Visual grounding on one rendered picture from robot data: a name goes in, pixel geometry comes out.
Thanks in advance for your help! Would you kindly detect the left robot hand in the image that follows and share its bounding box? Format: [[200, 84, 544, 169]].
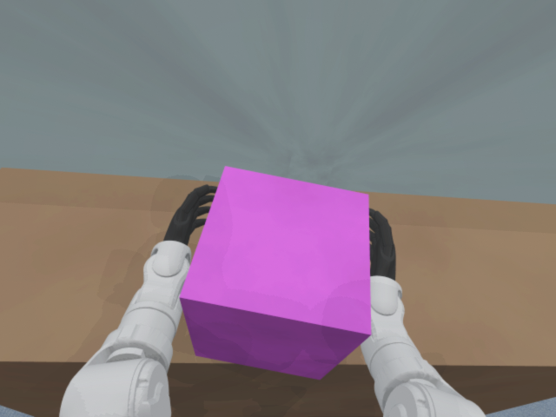
[[163, 184, 218, 246]]

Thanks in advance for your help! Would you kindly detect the left robot upper arm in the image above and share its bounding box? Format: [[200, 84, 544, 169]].
[[61, 358, 171, 417]]

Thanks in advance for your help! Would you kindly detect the robot right forearm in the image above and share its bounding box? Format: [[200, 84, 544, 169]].
[[361, 276, 465, 413]]

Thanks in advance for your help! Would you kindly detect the carton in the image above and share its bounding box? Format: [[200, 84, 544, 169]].
[[179, 166, 371, 380]]

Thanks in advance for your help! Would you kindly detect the robot left forearm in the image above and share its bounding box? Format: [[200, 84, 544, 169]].
[[59, 241, 191, 417]]

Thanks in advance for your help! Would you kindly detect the right robot upper arm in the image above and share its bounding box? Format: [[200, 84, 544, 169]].
[[383, 381, 486, 417]]

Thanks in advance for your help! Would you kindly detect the pedestal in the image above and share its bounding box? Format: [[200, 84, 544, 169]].
[[0, 168, 556, 417]]

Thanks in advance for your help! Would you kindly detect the right robot hand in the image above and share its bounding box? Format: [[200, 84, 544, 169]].
[[369, 209, 396, 281]]

